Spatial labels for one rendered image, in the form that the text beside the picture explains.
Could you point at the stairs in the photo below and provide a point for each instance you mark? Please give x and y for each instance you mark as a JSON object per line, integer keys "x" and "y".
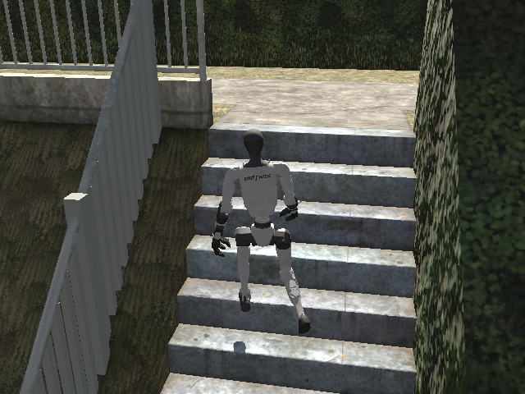
{"x": 352, "y": 257}

